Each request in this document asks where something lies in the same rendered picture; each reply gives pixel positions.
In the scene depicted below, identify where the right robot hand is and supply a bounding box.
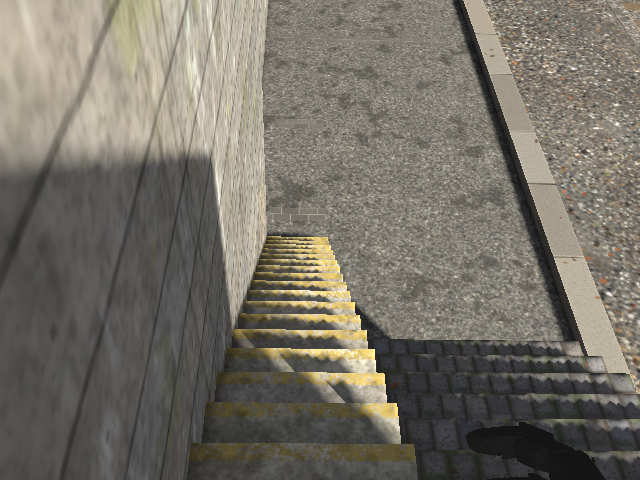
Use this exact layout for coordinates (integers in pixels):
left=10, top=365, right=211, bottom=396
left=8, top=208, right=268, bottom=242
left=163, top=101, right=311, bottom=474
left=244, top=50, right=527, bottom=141
left=466, top=422, right=606, bottom=480

